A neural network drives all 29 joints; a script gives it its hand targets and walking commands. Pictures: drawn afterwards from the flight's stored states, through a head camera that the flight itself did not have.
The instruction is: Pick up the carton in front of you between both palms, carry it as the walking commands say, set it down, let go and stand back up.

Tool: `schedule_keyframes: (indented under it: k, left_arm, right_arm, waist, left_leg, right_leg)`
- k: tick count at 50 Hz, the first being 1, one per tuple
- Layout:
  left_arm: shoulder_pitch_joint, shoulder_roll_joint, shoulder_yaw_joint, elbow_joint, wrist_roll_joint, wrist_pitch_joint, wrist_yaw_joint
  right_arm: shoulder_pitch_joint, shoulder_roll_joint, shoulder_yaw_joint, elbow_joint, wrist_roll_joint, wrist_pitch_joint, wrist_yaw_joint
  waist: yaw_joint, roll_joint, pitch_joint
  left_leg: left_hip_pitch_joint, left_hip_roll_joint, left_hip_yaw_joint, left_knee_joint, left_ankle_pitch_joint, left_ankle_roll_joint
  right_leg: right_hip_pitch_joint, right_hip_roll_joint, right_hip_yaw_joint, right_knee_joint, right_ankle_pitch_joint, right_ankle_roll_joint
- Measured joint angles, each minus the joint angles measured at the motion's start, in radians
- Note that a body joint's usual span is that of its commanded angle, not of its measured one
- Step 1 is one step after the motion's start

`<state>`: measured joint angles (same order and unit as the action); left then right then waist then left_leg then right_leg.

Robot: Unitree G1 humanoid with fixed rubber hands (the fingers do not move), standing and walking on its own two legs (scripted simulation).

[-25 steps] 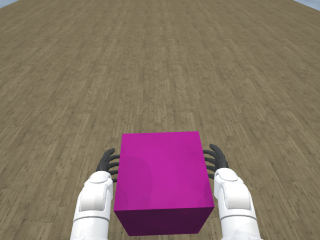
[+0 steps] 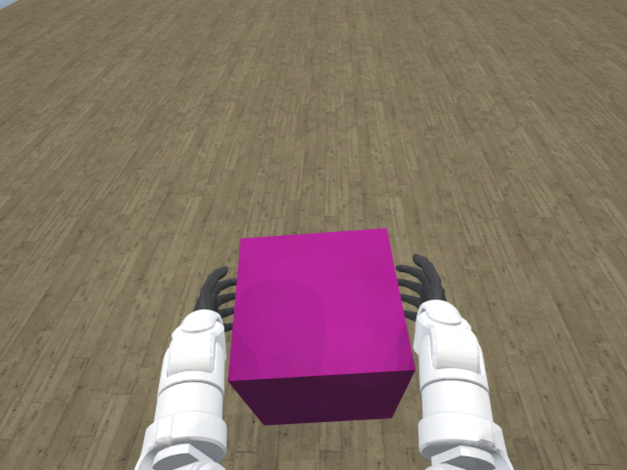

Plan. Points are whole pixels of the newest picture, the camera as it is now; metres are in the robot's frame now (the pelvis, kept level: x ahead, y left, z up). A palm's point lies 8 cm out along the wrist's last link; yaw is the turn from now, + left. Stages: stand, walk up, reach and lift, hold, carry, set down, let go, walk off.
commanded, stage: set down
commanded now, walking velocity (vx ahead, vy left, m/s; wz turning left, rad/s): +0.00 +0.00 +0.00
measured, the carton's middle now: (320, 333) +0.35 +0.00 -0.05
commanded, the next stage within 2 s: none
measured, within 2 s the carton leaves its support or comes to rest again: neither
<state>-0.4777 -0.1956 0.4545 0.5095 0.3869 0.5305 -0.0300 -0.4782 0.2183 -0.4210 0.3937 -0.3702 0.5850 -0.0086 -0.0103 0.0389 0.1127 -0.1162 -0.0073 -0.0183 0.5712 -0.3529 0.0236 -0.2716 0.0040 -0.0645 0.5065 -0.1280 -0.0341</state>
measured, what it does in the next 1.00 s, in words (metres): lowers itself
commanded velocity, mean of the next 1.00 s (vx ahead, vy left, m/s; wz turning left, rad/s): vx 0.00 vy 0.00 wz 0.00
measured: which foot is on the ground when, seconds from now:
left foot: down 0.00-1.00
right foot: down 0.00-1.00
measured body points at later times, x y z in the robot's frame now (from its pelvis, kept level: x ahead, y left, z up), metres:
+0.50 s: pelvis -0.03 +0.00 -0.10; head +0.21 -0.01 +0.29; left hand +0.40 +0.18 -0.18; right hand +0.39 -0.12 -0.18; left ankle -0.02 +0.12 -0.73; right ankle +0.10 -0.09 -0.73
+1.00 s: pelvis -0.03 +0.02 -0.21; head +0.25 +0.04 +0.13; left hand +0.45 +0.17 -0.33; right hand +0.44 -0.13 -0.32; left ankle -0.02 +0.12 -0.73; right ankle +0.10 -0.10 -0.73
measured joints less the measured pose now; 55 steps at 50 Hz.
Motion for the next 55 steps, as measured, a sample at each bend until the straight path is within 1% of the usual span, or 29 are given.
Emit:
schedule_keyframes:
  k: [2,4,5,7,10,14,16,18,19,21,23,25,30,34,36,38,40,41,44,45,48,50,52,55]
  left_arm:
    - [-0.064,0.005,0.062,0.062,0.049,-0.04,-0.016]
    - [-0.115,0.017,0.101,0.108,0.094,-0.081,-0.027]
    - [-0.129,0.028,0.105,0.121,0.105,-0.101,-0.031]
    - [-0.151,0.046,0.112,0.134,0.109,-0.145,-0.04]
    - [-0.183,0.079,0.122,0.166,0.091,-0.216,-0.044]
    - [-0.189,0.12,0.079,0.167,0.029,-0.297,-0.037]
    - [-0.184,0.133,0.047,0.163,-0.027,-0.336,-0.026]
    - [-0.19,0.149,0.007,0.163,-0.066,-0.365,-0.013]
    - [-0.199,0.157,-0.008,0.17,-0.085,-0.379,-0.008]
    - [-0.217,0.172,-0.057,0.171,-0.148,-0.393,0.016]
    - [-0.232,0.19,-0.102,0.159,-0.199,-0.393,0.037]
    - [-0.253,0.198,-0.121,0.161,-0.226,-0.39,0.043]
    - [-0.302,0.177,-0.07,0.205,-0.213,-0.375,0.037]
    - [-0.323,0.166,-0.039,0.22,-0.19,-0.342,0.041]
    - [-0.333,0.16,-0.038,0.224,-0.181,-0.331,0.051]
    - [-0.336,0.164,-0.055,0.212,-0.185,-0.328,0.061]
    - [-0.353,0.171,-0.068,0.217,-0.197,-0.333,0.07]
    - [-0.367,0.172,-0.074,0.222,-0.204,-0.334,0.08]
    - [-0.414,0.178,-0.101,0.229,-0.209,-0.335,0.103]
    - [-0.431,0.18,-0.105,0.231,-0.212,-0.332,0.109]
    - [-0.465,0.193,-0.132,0.231,-0.231,-0.328,0.128]
    - [-0.488,0.202,-0.141,0.243,-0.232,-0.326,0.135]
    - [-0.499,0.213,-0.16,0.241,-0.242,-0.322,0.139]
    - [-0.511,0.237,-0.197,0.234,-0.277,-0.324,0.143]
  right_arm:
    - [-0.063,0.007,-0.046,0.057,-0.039,-0.036,0.002]
    - [-0.12,0.012,-0.082,0.102,-0.068,-0.073,0.001]
    - [-0.136,0.016,-0.088,0.113,-0.076,-0.093,-0.002]
    - [-0.151,0.027,-0.089,0.111,-0.073,-0.135,-0.017]
    - [-0.176,0.038,-0.094,0.13,-0.067,-0.211,-0.039]
    - [-0.169,0.04,-0.069,0.147,-0.041,-0.331,-0.063]
    - [-0.151,0.036,-0.047,0.134,-0.013,-0.383,-0.075]
    - [-0.145,0.026,-0.03,0.12,0.027,-0.414,-0.083]
    - [-0.146,0.017,-0.018,0.111,0.044,-0.42,-0.087]
    - [-0.148,-0.011,0.015,0.079,0.092,-0.42,-0.1]
    - [-0.157,-0.036,0.039,0.067,0.131,-0.425,-0.108]
    - [-0.161,-0.047,0.045,0.051,0.155,-0.425,-0.114]
    - [-0.186,-0.061,0.026,0.054,0.154,-0.388,-0.11]
    - [-0.222,-0.054,-0.031,0.102,0.113,-0.377,-0.085]
    - [-0.238,-0.057,-0.056,0.114,0.11,-0.369,-0.072]
    - [-0.249,-0.061,-0.062,0.116,0.112,-0.373,-0.067]
    - [-0.273,-0.069,-0.074,0.127,0.119,-0.38,-0.062]
    - [-0.285,-0.075,-0.083,0.13,0.123,-0.382,-0.059]
    - [-0.324,-0.101,-0.1,0.138,0.129,-0.388,-0.046]
    - [-0.339,-0.111,-0.101,0.141,0.129,-0.385,-0.043]
    - [-0.375,-0.128,-0.115,0.146,0.137,-0.385,-0.035]
    - [-0.398,-0.13,-0.128,0.154,0.136,-0.383,-0.034]
    - [-0.409,-0.132,-0.131,0.143,0.145,-0.374,-0.033]
    - [-0.406,-0.14,-0.103,0.111,0.199,-0.364,-0.052]
  waist:
    - [-0.007,-0.003,0.025]
    - [-0.009,-0.005,0.05]
    - [-0.009,-0.004,0.056]
    - [0.005,-0.003,0.064]
    - [0.02,-0.004,0.066]
    - [0.03,-0.003,0.034]
    - [0.024,0.003,0.011]
    - [0.018,0.009,-0.012]
    - [0.016,0.013,-0.021]
    - [0.013,0.019,-0.041]
    - [0.004,0.024,-0.072]
    - [-0.002,0.025,-0.115]
    - [-0.011,0.021,-0.223]
    - [-0.022,0.007,-0.274]
    - [-0.025,0.004,-0.294]
    - [-0.032,0.002,-0.311]
    - [-0.041,0.011,-0.319]
    - [-0.047,0.017,-0.322]
    - [-0.053,0.025,-0.322]
    - [-0.055,0.022,-0.317]
    - [-0.056,0.011,-0.306]
    - [-0.061,0.001,-0.292]
    - [-0.064,-0.011,-0.276]
    - [-0.065,-0.023,-0.257]
  left_leg:
    - [-0.045,-0.004,-0.023,0.051,-0.015,-0.002]
    - [-0.098,-0.011,-0.043,0.098,-0.026,-0.003]
    - [-0.133,-0.013,-0.049,0.122,-0.031,-0.004]
    - [-0.209,-0.014,-0.051,0.165,-0.041,-0.004]
    - [-0.339,-0.017,-0.052,0.224,-0.051,-0.014]
    - [-0.559,-0.023,-0.054,0.318,-0.066,-0.038]
    - [-0.676,-0.031,-0.057,0.369,-0.074,-0.046]
    - [-0.788,-0.039,-0.054,0.421,-0.084,-0.044]
    - [-0.841,-0.042,-0.052,0.447,-0.09,-0.041]
    - [-0.937,-0.05,-0.045,0.499,-0.102,-0.037]
    - [-1.023,-0.057,-0.037,0.549,-0.116,-0.031]
    - [-1.098,-0.061,-0.026,0.597,-0.134,-0.024]
    - [-1.233,-0.065,0.003,0.705,-0.185,-0.004]
    - [-1.312,-0.069,0.023,0.769,-0.216,0.007]
    - [-1.359,-0.075,0.027,0.799,-0.226,0.011]
    - [-1.409,-0.08,0.029,0.831,-0.236,0.014]
    - [-1.462,-0.089,0.021,0.867,-0.244,0.014]
    - [-1.491,-0.097,0.015,0.886,-0.246,0.013]
    - [-1.575,-0.118,0.001,0.941,-0.252,0.01]
    - [-1.599,-0.124,0.0,0.959,-0.255,0.008]
    - [-1.668,-0.131,-0.002,1.009,-0.263,0.0]
    - [-1.707,-0.135,-0.002,1.031,-0.265,-0.006]
    - [-1.742,-0.136,-0.003,1.049,-0.263,-0.015]
    - [-1.791,-0.138,-0.01,1.09,-0.268,-0.029]
  right_leg:
    - [-0.035,0.016,0.015,0.044,-0.02,-0.013]
    - [-0.081,0.027,0.029,0.087,-0.034,-0.009]
    - [-0.112,0.028,0.028,0.106,-0.039,-0.007]
    - [-0.186,0.03,0.028,0.143,-0.048,-0.01]
    - [-0.315,0.028,0.025,0.197,-0.052,-0.018]
    - [-0.531,0.022,0.022,0.281,-0.061,-0.018]
    - [-0.645,0.015,0.019,0.324,-0.066,-0.017]
    - [-0.757,0.008,0.02,0.373,-0.074,-0.013]
    - [-0.808,0.006,0.022,0.396,-0.077,-0.011]
    - [-0.905,-0.001,0.028,0.446,-0.086,-0.005]
    - [-0.993,-0.006,0.034,0.494,-0.097,0.001]
    - [-1.071,-0.008,0.043,0.542,-0.111,0.007]
    - [-1.217,-0.006,0.069,0.648,-0.15,0.028]
    - [-1.304,-0.006,0.087,0.716,-0.176,0.04]
    - [-1.351,-0.01,0.091,0.746,-0.186,0.045]
    - [-1.401,-0.011,0.098,0.779,-0.196,0.051]
    - [-1.448,-0.006,0.106,0.809,-0.207,0.065]
    - [-1.471,0.001,0.116,0.825,-0.19,0.07]
    - [-1.544,0.022,0.145,0.883,-0.224,0.083]
    - [-1.566,0.021,0.15,0.902,-0.215,0.085]
    - [-1.636,0.026,0.156,0.958,-0.252,0.097]
    - [-1.677,0.026,0.157,0.984,-0.256,0.102]
    - [-1.715,0.028,0.158,1.006,-0.253,0.097]
    - [-1.767,0.042,0.161,1.05,-0.256,0.092]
